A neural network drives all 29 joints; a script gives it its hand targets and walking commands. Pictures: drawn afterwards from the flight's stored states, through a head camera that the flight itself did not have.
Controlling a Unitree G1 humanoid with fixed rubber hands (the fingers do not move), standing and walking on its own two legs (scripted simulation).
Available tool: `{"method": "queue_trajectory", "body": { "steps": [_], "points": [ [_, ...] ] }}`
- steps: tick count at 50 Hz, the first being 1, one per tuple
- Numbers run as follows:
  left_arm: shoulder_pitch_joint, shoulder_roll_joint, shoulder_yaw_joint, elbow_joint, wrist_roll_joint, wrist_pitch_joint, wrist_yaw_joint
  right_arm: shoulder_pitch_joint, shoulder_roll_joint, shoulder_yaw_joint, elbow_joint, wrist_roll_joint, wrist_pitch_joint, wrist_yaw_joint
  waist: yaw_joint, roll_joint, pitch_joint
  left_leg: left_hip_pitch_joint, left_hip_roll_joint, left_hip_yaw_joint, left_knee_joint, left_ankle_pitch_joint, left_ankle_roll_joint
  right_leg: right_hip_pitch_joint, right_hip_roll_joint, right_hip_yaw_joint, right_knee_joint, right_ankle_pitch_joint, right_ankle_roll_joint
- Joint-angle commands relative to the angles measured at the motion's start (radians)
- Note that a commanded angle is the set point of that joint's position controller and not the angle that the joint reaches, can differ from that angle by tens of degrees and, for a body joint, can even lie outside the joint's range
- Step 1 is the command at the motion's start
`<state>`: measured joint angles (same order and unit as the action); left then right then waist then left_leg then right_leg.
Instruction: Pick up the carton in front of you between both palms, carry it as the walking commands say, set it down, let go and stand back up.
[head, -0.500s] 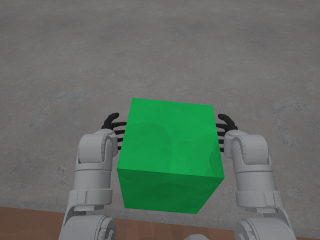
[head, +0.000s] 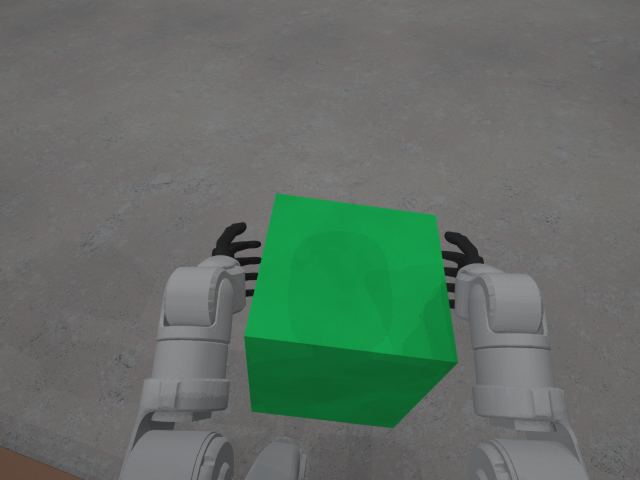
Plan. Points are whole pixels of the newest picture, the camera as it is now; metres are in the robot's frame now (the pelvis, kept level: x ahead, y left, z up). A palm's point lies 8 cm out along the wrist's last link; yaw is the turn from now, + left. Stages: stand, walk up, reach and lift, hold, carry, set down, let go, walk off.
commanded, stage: carry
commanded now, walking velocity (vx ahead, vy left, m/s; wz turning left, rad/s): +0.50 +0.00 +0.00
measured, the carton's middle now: (338, 318) +0.34 +0.04 +0.00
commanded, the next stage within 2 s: none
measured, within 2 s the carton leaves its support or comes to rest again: neither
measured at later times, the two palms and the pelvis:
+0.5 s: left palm (297, 159) +0.71 +0.16 -0.02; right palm (444, 177) +0.68 -0.14 -0.02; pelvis +0.34 +0.04 -0.09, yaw +0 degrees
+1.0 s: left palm (308, 65) +0.97 +0.16 +0.05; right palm (434, 70) +0.99 -0.13 +0.04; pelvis +0.64 +0.00 -0.06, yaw +2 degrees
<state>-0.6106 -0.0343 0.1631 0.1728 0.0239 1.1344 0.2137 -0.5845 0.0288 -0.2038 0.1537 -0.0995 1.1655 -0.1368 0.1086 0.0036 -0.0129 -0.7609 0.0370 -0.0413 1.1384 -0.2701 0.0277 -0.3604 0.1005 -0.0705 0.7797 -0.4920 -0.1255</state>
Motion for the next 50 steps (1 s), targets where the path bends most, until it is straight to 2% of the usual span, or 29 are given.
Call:
{"method": "queue_trajectory", "body": {
  "steps": [1,4,7,8,9,10,11,12,13,14,15,16,17,19,22,26,29,30,31,32,33,34,35,36,38,39,40,43,50],
  "points": [
    [-0.737,-1.209,-0.648,-0.119,-0.505,-0.029,-0.37,-0.771,1.085,0.604,-0.18,0.411,-0.082,0.21,0.018,-0.048,-0.403,-0.163,-0.016,0.056,-0.209,0.297,0.01,0.465,-0.196,0.341,-0.084,0.723,-0.087],
    [-0.685,-1.191,-0.646,-0.129,-0.503,-0.037,-0.371,-0.762,1.061,0.624,-0.217,0.401,-0.088,0.198,0.052,-0.046,-0.357,0.114,-0.062,0.122,-0.584,0.565,0.011,0.319,-0.124,0.229,-0.051,0.551,-0.067],
    [-0.635,-1.151,-0.644,-0.111,-0.487,-0.033,-0.368,-0.741,1.013,0.633,-0.235,0.385,-0.074,0.187,0.03,-0.135,-0.349,0.308,-0.059,0.129,-0.723,0.69,0.036,0.285,-0.119,0.184,0.069,0.499,-0.043],
    [-0.616,-1.143,-0.644,-0.092,-0.479,-0.029,-0.368,-0.719,0.997,0.63,-0.221,0.378,-0.069,0.187,-0.012,-0.118,-0.364,0.385,-0.063,0.148,-0.771,0.705,0.049,0.297,-0.113,0.16,0.159,0.564,-0.03],
    [-0.611,-1.138,-0.645,-0.07,-0.47,-0.028,-0.369,-0.698,0.981,0.624,-0.207,0.37,-0.064,0.191,-0.087,-0.107,-0.408,0.545,-0.04,0.159,-0.829,0.696,0.065,0.271,-0.129,0.134,0.314,0.66,-0.014],
    [-0.604,-1.121,-0.641,-0.055,-0.458,-0.024,-0.369,-0.678,0.968,0.616,-0.197,0.366,-0.061,0.198,-0.173,-0.032,-0.48,0.782,-0.021,0.147,-0.777,0.594,0.06,0.141,-0.112,0.091,0.508,0.59,0.014],
    [-0.623,-1.13,-0.632,-0.03,-0.455,-0.017,-0.371,-0.696,0.919,0.601,-0.178,0.362,-0.056,0.206,-0.106,0.163,-0.498,1.052,0.196,-0.045,-0.538,1.038,0.129,-0.189,-0.058,0.07,0.728,-0.086,0.072],
    [-0.624,-1.093,-0.603,0.005,-0.438,-0.003,-0.364,-0.665,0.928,0.595,-0.106,0.367,-0.044,0.213,-0.163,0.182,-0.605,1.303,0.334,-0.293,-0.396,1.063,0.246,-0.438,-0.052,0.112,0.886,-0.226,0.113],
    [-0.607,-1.101,-0.587,-0.008,-0.429,0.007,-0.353,-0.643,0.926,0.602,-0.085,0.39,-0.042,0.22,-0.215,0.233,-0.688,1.296,0.401,-0.52,-0.535,0.517,0.359,-0.548,-0.056,0.112,0.941,-0.172,0.113],
    [-0.661,-1.103,-0.583,-0.051,-0.42,0.004,-0.341,-0.671,0.992,0.611,-0.1,0.433,-0.042,0.23,-0.201,0.127,-0.675,1.2,0.334,-0.537,-0.621,0.19,0.34,-0.569,-0.091,0.121,0.864,-0.122,0.094],
    [-0.698,-1.118,-0.577,-0.086,-0.409,0.001,-0.331,-0.754,1.057,0.632,-0.141,0.477,-0.044,0.239,-0.201,0.039,-0.591,1.1,0.293,-0.501,-0.626,0.264,0.302,-0.587,-0.106,0.135,0.772,0.006,0.088],
    [-0.71,-1.129,-0.571,-0.103,-0.399,-0.002,-0.321,-0.82,1.104,0.653,-0.18,0.515,-0.049,0.246,-0.187,0.032,-0.574,1.003,0.287,-0.468,-0.621,0.363,0.292,-0.535,-0.114,0.129,0.739,0.035,0.09],
    [-0.71,-1.139,-0.57,-0.118,-0.386,-0.008,-0.312,-0.861,1.142,0.674,-0.203,0.544,-0.051,0.251,-0.17,0.013,-0.532,0.886,0.261,-0.399,-0.65,0.331,0.278,-0.495,-0.129,0.121,0.655,0.052,0.097],
    [-0.684,-1.149,-0.567,-0.143,-0.36,-0.018,-0.297,-0.896,1.181,0.693,-0.237,0.582,-0.062,0.258,-0.164,0.051,-0.527,0.84,0.226,-0.342,-0.657,0.327,0.264,-0.475,-0.146,0.098,0.55,0.029,0.106],
    [-0.635,-1.145,-0.584,-0.154,-0.329,-0.039,-0.283,-0.865,1.19,0.706,-0.239,0.592,-0.075,0.268,-0.181,0.119,-0.535,0.887,0.197,-0.255,-0.634,0.528,0.255,-0.511,-0.15,0.061,0.423,0.125,0.117],
    [-0.604,-1.119,-0.622,-0.181,-0.304,-0.064,-0.279,-0.809,1.177,0.729,-0.219,0.574,-0.092,0.278,-0.198,0.112,-0.492,0.886,0.152,-0.14,-0.632,0.677,0.212,-0.436,-0.139,0.021,0.157,0.306,0.103],
    [-0.607,-1.095,-0.648,-0.2,-0.315,-0.063,-0.283,-0.78,1.144,0.736,-0.211,0.564,-0.093,0.276,-0.201,0.115,-0.455,0.87,0.112,-0.045,-0.615,0.756,0.166,-0.284,-0.087,-0.048,-0.1,0.412,0.083],
    [-0.611,-1.081,-0.654,-0.206,-0.324,-0.057,-0.285,-0.781,1.13,0.736,-0.215,0.56,-0.09,0.273,-0.191,0.125,-0.454,0.845,0.1,-0.011,-0.582,0.827,0.144,-0.194,-0.059,-0.077,-0.166,0.431,0.072],
    [-0.599,-1.07,-0.654,-0.194,-0.329,-0.049,-0.288,-0.769,1.114,0.732,-0.205,0.553,-0.082,0.268,-0.154,0.133,-0.473,0.817,0.09,0.031,-0.507,0.894,0.111,-0.065,-0.034,-0.099,-0.241,0.48,0.059],
    [-0.594,-1.06,-0.651,-0.179,-0.332,-0.041,-0.293,-0.742,1.1,0.726,-0.182,0.543,-0.075,0.264,-0.129,0.112,-0.511,0.75,0.082,0.087,-0.405,0.868,0.066,0.141,-0.04,-0.119,-0.356,0.585,0.053],
    [-0.566,-1.05,-0.639,-0.155,-0.334,-0.034,-0.3,-0.74,1.08,0.717,-0.165,0.533,-0.068,0.262,-0.088,0.067,-0.536,0.592,0.071,0.094,-0.287,0.66,0.033,0.347,-0.13,-0.022,-0.343,0.623,0.036],
    [-0.56,-1.023,-0.619,-0.127,-0.327,-0.027,-0.306,-0.726,1.08,0.71,-0.135,0.52,-0.057,0.263,-0.097,-0.148,-0.625,0.372,0.007,0.107,-0.107,0.045,-0.007,0.613,-0.419,0.315,-0.213,1.049,-0.022],
    [-0.525,-1.003,-0.604,-0.074,-0.319,-0.023,-0.309,-0.688,1.082,0.684,-0.088,0.51,-0.043,0.26,-0.068,-0.313,-0.692,0.139,-0.122,0.066,0.128,-0.278,-0.03,0.77,-0.515,0.629,-0.317,0.869,-0.172],
    [-0.516,-1.03,-0.602,-0.072,-0.333,-0.017,-0.318,-0.706,1.083,0.673,-0.086,0.497,-0.04,0.259,-0.067,-0.248,-0.646,0.052,-0.062,0.012,0.175,-0.262,-0.019,0.751,-0.482,0.621,-0.359,0.697,-0.156],
    [-0.65,-1.085,-0.616,-0.15,-0.378,-0.01,-0.334,-0.775,1.116,0.661,-0.118,0.496,-0.038,0.254,-0.085,-0.094,-0.543,0.023,-0.011,0.013,0.088,-0.163,-0.017,0.629,-0.434,0.476,-0.393,0.722,-0.083],
    [-0.708,-1.11,-0.626,-0.181,-0.402,-0.004,-0.338,-0.788,1.127,0.654,-0.126,0.494,-0.036,0.248,-0.085,-0.058,-0.515,0.056,0.011,0.015,0.015,-0.129,-0.021,0.567,-0.419,0.42,-0.423,0.704,-0.062],
    [-0.743,-1.126,-0.629,-0.205,-0.421,0.002,-0.34,-0.787,1.138,0.648,-0.135,0.49,-0.034,0.243,-0.087,-0.052,-0.506,0.094,0.018,0.023,-0.05,-0.111,-0.029,0.533,-0.405,0.378,-0.448,0.679,-0.042],
    [-0.722,-1.142,-0.626,-0.23,-0.432,0.027,-0.35,-0.711,1.146,0.631,-0.141,0.454,-0.023,0.224,-0.09,-0.089,-0.501,0.146,0.006,0.074,-0.199,-0.095,-0.047,0.516,-0.382,0.268,-0.489,0.722,-0.034],
    [-0.457,-1.136,-0.602,-0.222,-0.36,0.074,-0.396,-0.501,1.171,0.668,-0.195,0.372,0.013,0.224,-0.084,-0.175,-0.412,0.142,-0.004,0.161,-0.495,0.096,-0.059,0.565,-0.33,0.111,-0.499,0.854,-0.003]
  ]
}}
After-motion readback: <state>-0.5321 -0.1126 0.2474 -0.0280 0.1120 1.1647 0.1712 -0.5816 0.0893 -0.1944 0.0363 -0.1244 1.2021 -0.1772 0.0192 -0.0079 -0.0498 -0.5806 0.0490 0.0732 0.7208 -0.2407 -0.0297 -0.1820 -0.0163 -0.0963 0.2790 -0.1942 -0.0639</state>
